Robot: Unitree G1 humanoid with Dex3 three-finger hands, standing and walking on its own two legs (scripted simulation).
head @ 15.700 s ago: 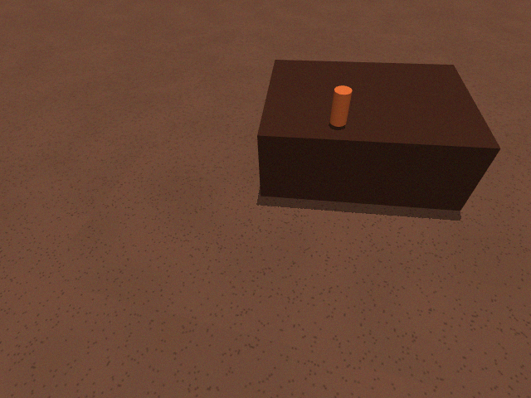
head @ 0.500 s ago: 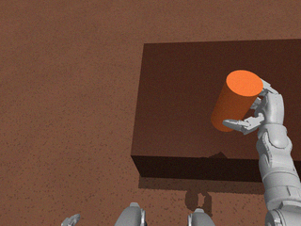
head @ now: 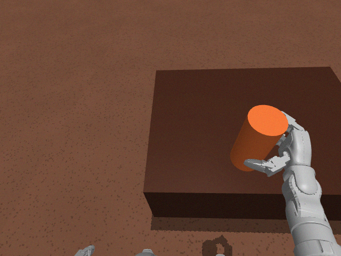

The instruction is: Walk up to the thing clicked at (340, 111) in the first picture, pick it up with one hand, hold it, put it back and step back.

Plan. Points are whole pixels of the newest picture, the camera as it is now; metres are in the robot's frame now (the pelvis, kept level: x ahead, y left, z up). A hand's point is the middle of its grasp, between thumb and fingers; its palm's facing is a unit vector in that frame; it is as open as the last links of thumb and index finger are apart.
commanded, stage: lift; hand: right
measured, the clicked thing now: (254, 141) +0.37 -0.15 +0.07
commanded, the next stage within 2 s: hold in 0.30 s
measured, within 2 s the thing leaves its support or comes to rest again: neither
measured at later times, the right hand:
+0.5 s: hand (271, 145) +0.36 -0.18 +0.06, palm faces +0.14 +0.99 +0.00, open 10.8 cm
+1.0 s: hand (276, 148) +0.35 -0.19 +0.08, palm faces +0.15 +0.99 +0.00, open 10.8 cm
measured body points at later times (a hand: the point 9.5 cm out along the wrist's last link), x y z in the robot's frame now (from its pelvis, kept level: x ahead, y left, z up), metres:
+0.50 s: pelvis +0.01 +0.00 +0.01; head +0.06 -0.01 +0.46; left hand +0.13 +0.25 -0.10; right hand +0.34 -0.24 +0.07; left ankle +0.03 +0.14 -0.69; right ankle +0.00 -0.13 -0.69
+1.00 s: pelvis +0.01 -0.01 +0.02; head +0.05 -0.02 +0.46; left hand +0.14 +0.24 -0.09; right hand +0.33 -0.24 +0.08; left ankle +0.03 +0.14 -0.69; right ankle +0.00 -0.13 -0.69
